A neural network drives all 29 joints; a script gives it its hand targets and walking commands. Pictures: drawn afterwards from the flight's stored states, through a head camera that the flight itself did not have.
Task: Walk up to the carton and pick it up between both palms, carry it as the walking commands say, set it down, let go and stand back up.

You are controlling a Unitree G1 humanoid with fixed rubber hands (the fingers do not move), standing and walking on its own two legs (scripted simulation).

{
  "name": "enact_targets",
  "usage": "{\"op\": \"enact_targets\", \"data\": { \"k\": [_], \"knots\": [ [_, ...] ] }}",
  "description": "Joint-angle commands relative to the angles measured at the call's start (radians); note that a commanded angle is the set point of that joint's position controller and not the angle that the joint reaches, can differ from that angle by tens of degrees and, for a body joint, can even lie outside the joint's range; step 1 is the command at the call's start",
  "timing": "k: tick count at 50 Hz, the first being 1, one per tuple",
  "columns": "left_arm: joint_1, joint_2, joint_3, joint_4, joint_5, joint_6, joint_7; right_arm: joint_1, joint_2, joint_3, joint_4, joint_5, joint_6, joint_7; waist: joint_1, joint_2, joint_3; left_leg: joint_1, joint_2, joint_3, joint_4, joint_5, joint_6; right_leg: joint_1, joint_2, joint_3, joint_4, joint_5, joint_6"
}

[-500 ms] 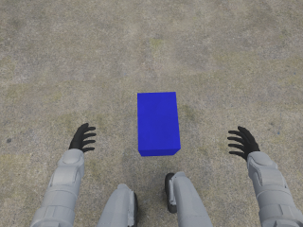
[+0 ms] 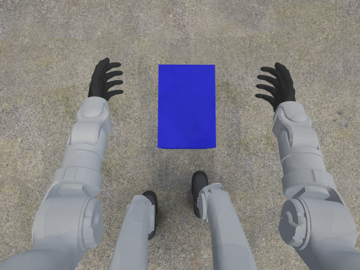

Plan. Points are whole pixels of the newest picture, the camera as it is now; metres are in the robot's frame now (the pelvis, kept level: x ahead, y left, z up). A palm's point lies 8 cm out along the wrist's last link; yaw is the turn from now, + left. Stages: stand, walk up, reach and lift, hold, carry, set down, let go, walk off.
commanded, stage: reach and lift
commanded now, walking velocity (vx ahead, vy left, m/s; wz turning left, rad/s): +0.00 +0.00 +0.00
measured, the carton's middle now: (185, 113) +0.49 -0.06 -0.51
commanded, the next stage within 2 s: none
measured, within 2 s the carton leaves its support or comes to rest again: neither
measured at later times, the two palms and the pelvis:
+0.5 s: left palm (120, 97) +0.49 +0.12 -0.22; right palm (258, 98) +0.47 -0.24 -0.23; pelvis -0.03 +0.02 -0.04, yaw +1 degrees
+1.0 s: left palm (134, 107) +0.50 +0.11 -0.36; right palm (239, 108) +0.47 -0.23 -0.37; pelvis -0.07 +0.00 -0.20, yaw +2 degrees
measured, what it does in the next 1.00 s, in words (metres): lowers itself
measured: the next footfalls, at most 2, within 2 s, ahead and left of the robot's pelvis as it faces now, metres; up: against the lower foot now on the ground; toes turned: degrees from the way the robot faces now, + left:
none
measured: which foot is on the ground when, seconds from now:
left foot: down 0.00-1.00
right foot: down 0.00-1.00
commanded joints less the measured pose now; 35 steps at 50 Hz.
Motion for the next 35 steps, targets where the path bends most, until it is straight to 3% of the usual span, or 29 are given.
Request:
{"op": "enact_targets", "data": {
  "k": [1,2,3,5,6,8,10,12,13,14,15,17,18,19,21,22,23,24,25,26,27,28,29,30,31,32,33,34,35],
  "knots": [
    [-0.402,0.162,0.053,-0.169,0.011,-0.076,0.01,-0.426,-0.128,-0.022,-0.21,0.006,-0.066,-0.012,0.03,-0.061,-1.182,-0.126,-0.084,0.058,-0.119,0.156,0.025,1.299,0.036,0.136,0.031,0.566,0.063],
    [-0.39,0.136,0.045,-0.115,0.013,-0.073,0.015,-0.395,-0.127,-0.034,-0.123,-0.016,-0.065,-0.014,0.002,-0.054,-1.155,-0.132,-0.084,0.051,-0.126,0.148,0.026,1.253,0.037,0.118,0.04,0.559,0.07],
    [-0.403,0.14,0.052,-0.136,0.023,-0.082,0.013,-0.399,-0.123,-0.029,-0.124,-0.006,-0.065,-0.011,0.034,-0.023,-1.186,-0.114,-0.087,0.072,-0.107,0.153,0.013,1.246,0.037,0.127,0.049,0.552,0.061],
    [-0.383,0.142,0.06,-0.146,0.021,-0.086,0.017,-0.385,-0.138,-0.048,-0.119,-0.028,-0.069,-0.017,0.011,-0.068,-1.252,-0.128,-0.088,0.065,-0.101,0.209,0.013,1.303,0.039,0.116,0.067,0.63,0.06],
    [-0.345,0.104,0.046,-0.144,0.029,-0.085,0.02,-0.362,-0.138,-0.056,-0.119,-0.036,-0.075,-0.01,0.006,-0.042,-1.279,-0.133,-0.091,0.062,-0.114,0.248,0.01,1.348,0.037,0.123,0.07,0.693,0.053],
    [-0.333,0.114,0.072,-0.163,0.034,-0.09,0.029,-0.339,-0.143,-0.092,-0.11,-0.07,-0.083,-0.004,-0.009,-0.068,-1.291,-0.178,-0.092,0.049,-0.104,0.294,0.01,1.362,0.03,0.13,0.1,0.756,0.047],
    [-0.374,0.114,0.043,-0.233,0.027,-0.092,0.031,-0.37,-0.162,-0.099,-0.2,-0.052,-0.089,0.004,-0.012,-0.038,-1.395,-0.073,-0.091,0.044,-0.113,0.331,0.01,1.359,0.04,0.11,0.085,0.756,0.044],
    [-0.391,0.108,0.002,-0.273,-0.001,-0.082,0.044,-0.381,-0.191,-0.09,-0.195,-0.025,-0.086,0.019,-0.016,-0.024,-1.436,-0.03,-0.087,0.039,-0.103,0.338,0.007,1.324,0.04,0.089,0.1,0.745,0.035],
    [-0.395,0.07,-0.017,-0.23,0.002,-0.075,0.048,-0.364,-0.204,-0.109,-0.136,-0.024,-0.086,0.024,-0.031,0.032,-1.362,-0.029,-0.082,0.037,-0.102,0.275,0.0,1.245,0.036,0.084,0.091,0.663,0.029],
    [-0.437,0.087,-0.037,-0.355,-0.01,-0.074,0.055,-0.411,-0.234,-0.116,-0.242,-0.008,-0.092,0.025,-0.039,0.034,-1.48,0.117,-0.078,0.018,-0.08,0.345,-0.005,1.223,0.051,0.05,0.098,0.694,0.028],
    [-0.467,0.095,-0.055,-0.382,-0.024,-0.066,0.067,-0.43,-0.278,-0.128,-0.261,0.005,-0.095,0.026,-0.067,0.041,-1.554,0.196,-0.068,0.005,-0.054,0.391,-0.015,1.182,0.056,0.022,0.124,0.733,0.025],
    [-0.539,0.072,-0.125,-0.405,-0.063,-0.043,0.084,-0.512,-0.296,-0.111,-0.256,0.053,-0.087,0.028,-0.089,0.087,-1.609,0.36,-0.056,-0.026,0.0,0.385,-0.022,1.014,0.062,-0.027,0.16,0.629,0.023],
    [-0.588,0.063,-0.135,-0.437,-0.055,-0.029,0.1,-0.552,-0.331,-0.127,-0.251,0.061,-0.081,0.028,-0.095,0.149,-1.644,0.508,-0.065,-0.026,0.044,0.406,-0.039,0.911,0.075,-0.042,0.156,0.557,0.015],
    [-0.605,0.034,-0.148,-0.396,-0.062,-0.015,0.108,-0.564,-0.335,-0.132,-0.191,0.058,-0.077,0.032,-0.104,0.133,-1.577,0.53,-0.055,-0.048,0.08,0.398,-0.047,0.791,0.079,-0.061,0.189,0.504,0.016],
    [-0.695,0.079,-0.139,-0.446,-0.087,0.004,0.128,-0.66,-0.358,-0.098,-0.281,0.09,-0.071,0.028,-0.101,0.09,-1.697,0.575,-0.06,-0.045,0.147,0.399,-0.047,0.827,0.085,-0.055,0.234,0.51,0.019],
    [-0.684,0.093,-0.133,-0.389,-0.093,0.02,0.134,-0.675,-0.355,-0.079,-0.232,0.09,-0.059,0.027,-0.101,0.042,-1.677,0.502,-0.07,-0.042,0.167,0.352,-0.042,0.854,0.091,-0.063,0.285,0.503,0.022],
    [-0.681,0.118,-0.098,-0.416,-0.109,0.024,0.14,-0.682,-0.351,-0.068,-0.302,0.104,-0.059,0.024,-0.095,-0.025,-1.743,0.391,-0.079,-0.013,0.188,0.38,-0.037,0.995,0.091,-0.042,0.323,0.628,0.021],
    [-0.655,0.132,-0.082,-0.354,-0.11,0.031,0.143,-0.689,-0.322,-0.056,-0.261,0.118,-0.047,0.02,-0.07,-0.063,-1.673,0.152,-0.089,0.014,0.183,0.304,-0.025,1.103,0.077,-0.01,0.369,0.679,0.016],
    [-0.631,0.159,-0.059,-0.368,-0.098,0.026,0.143,-0.687,-0.296,-0.033,-0.304,0.116,-0.043,0.008,-0.035,-0.107,-1.735,0.014,-0.11,0.041,0.161,0.238,-0.004,1.267,0.059,0.02,0.403,0.726,0.024],
    [-0.605,0.16,-0.054,-0.269,-0.083,0.036,0.141,-0.665,-0.317,-0.044,-0.239,0.095,-0.034,-0.002,-0.048,-0.102,-1.677,-0.052,-0.113,0.039,0.174,0.184,-0.001,1.229,0.063,0.021,0.427,0.684,0.035],
    [-0.661,0.18,-0.07,-0.346,-0.083,0.044,0.145,-0.695,-0.342,-0.045,-0.291,0.093,-0.025,-0.013,-0.041,-0.058,-1.808,0.082,-0.118,0.034,0.209,0.215,-0.006,1.205,0.074,0.001,0.445,0.648,0.049],
    [-0.677,0.176,-0.078,-0.197,-0.067,0.036,0.146,-0.656,-0.327,-0.043,-0.102,0.094,-0.018,-0.019,-0.034,-0.01,-1.642,0.089,-0.103,0.032,0.258,0.159,-0.018,0.946,0.08,-0.019,0.458,0.479,0.048],
    [-0.735,0.178,-0.079,-0.32,-0.08,0.04,0.154,-0.695,-0.352,-0.048,-0.196,0.103,-0.021,-0.031,-0.056,0.018,-1.753,0.229,-0.1,0.032,0.281,0.203,-0.028,0.914,0.089,-0.031,0.451,0.467,0.043],
    [-0.746,0.183,-0.113,-0.344,-0.104,0.036,0.158,-0.683,-0.363,-0.033,-0.194,0.117,-0.017,-0.04,-0.062,0.04,-1.799,0.282,-0.094,0.024,0.32,0.242,-0.032,0.857,0.089,-0.043,0.485,0.466,0.036],
    [-0.767,0.176,-0.115,-0.248,-0.11,0.036,0.158,-0.7,-0.375,-0.037,-0.113,0.113,-0.018,-0.046,-0.089,0.022,-1.685,0.209,-0.088,0.03,0.356,0.171,-0.035,0.773,0.092,-0.045,0.49,0.387,0.032],
    [-0.826,0.175,-0.143,-0.412,-0.144,0.048,0.163,-0.736,-0.389,-0.031,-0.235,0.127,-0.012,-0.056,-0.105,0.055,-1.864,0.321,-0.097,0.032,0.355,0.211,-0.032,0.853,0.092,-0.048,0.493,0.426,0.038],
    [-0.8,0.156,-0.165,-0.214,-0.149,0.048,0.16,-0.714,-0.373,-0.031,-0.038,0.128,-0.009,-0.06,-0.117,0.062,-1.618,0.173,-0.088,0.027,0.388,0.123,-0.036,0.672,0.085,-0.06,0.526,0.316,0.036],
    [-0.855,0.184,-0.151,-0.316,-0.151,0.051,0.159,-0.769,-0.386,-0.022,-0.164,0.136,-0.004,-0.07,-0.105,0.054,-1.724,0.24,-0.094,0.038,0.394,0.119,-0.023,0.721,0.081,-0.049,0.518,0.313,0.043],
    [-0.856,0.192,-0.149,-0.218,-0.157,0.054,0.16,-0.775,-0.39,-0.012,-0.086,0.145,-0.002,-0.074,-0.106,0.03,-1.618,0.144,-0.095,0.042,0.417,0.066,-0.023,0.655,0.081,-0.047,0.534,0.267,0.042]
  ]
}}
